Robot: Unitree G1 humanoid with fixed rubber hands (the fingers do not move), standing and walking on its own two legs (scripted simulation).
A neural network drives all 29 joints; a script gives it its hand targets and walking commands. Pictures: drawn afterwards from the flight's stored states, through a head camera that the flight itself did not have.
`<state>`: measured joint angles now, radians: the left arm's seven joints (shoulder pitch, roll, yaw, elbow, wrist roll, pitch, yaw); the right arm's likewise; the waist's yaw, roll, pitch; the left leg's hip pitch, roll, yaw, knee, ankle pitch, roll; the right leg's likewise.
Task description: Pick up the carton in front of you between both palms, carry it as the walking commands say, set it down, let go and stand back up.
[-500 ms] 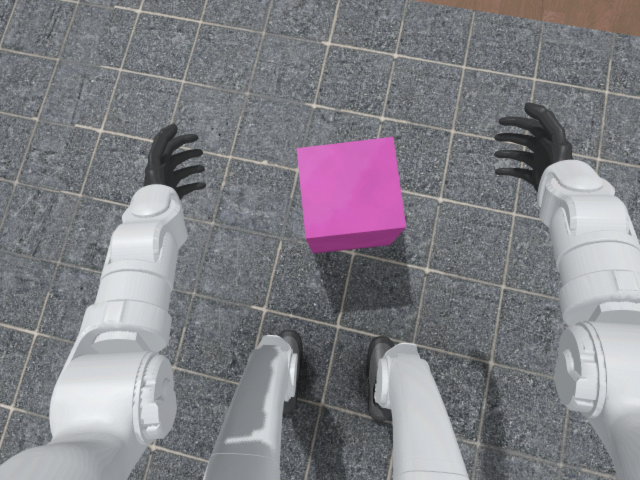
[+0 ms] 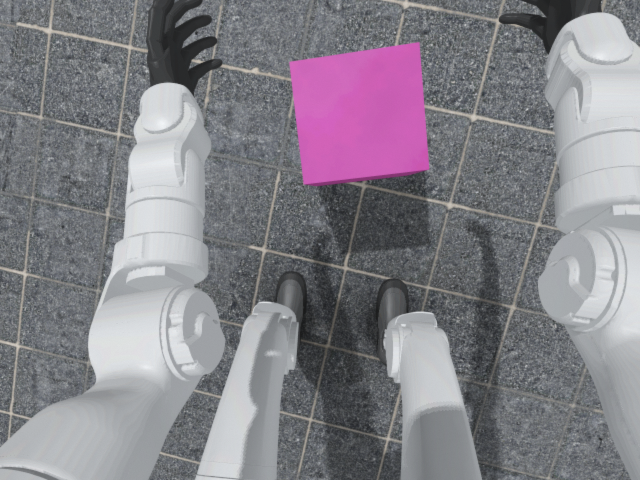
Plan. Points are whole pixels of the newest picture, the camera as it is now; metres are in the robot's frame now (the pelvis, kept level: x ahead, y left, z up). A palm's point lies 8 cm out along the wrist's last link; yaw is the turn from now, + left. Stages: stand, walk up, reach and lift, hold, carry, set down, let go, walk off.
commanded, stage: reach and lift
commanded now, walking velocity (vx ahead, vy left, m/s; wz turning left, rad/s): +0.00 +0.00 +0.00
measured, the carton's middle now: (358, 128) +0.52 +0.00 -0.52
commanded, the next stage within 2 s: none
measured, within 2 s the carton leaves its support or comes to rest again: leaves its support in 1.64 s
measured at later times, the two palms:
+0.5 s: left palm (239, 129) +0.49 +0.19 -0.37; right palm (481, 103) +0.54 -0.19 -0.37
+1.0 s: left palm (260, 126) +0.51 +0.17 -0.45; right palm (458, 108) +0.55 -0.17 -0.45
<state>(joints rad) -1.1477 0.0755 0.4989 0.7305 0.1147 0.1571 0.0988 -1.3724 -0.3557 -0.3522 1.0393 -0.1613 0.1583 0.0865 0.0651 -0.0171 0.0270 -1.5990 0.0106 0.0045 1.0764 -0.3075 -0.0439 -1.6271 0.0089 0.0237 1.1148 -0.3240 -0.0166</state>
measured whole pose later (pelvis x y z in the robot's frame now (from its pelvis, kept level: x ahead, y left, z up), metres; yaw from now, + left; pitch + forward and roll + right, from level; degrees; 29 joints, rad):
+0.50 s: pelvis -0.06 +0.01 -0.22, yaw +2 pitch +43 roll +4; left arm -1.41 0.22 0.27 0.93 -0.17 0.17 0.20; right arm -1.60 -0.54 -0.01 1.17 0.16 0.16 -0.01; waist 0.06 0.02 0.25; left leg -2.18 -0.03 0.01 1.96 -0.54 -0.05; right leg -2.21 0.03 0.07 2.00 -0.54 0.02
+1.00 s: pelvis -0.05 +0.01 -0.28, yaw +2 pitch +36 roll +4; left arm -1.57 0.26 0.21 1.11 -0.19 0.09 0.17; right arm -1.72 -0.52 0.05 1.28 0.21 0.10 -0.02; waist 0.04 0.03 0.47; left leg -2.21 -0.04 -0.01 2.20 -0.62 -0.07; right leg -2.24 0.02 0.05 2.25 -0.63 0.01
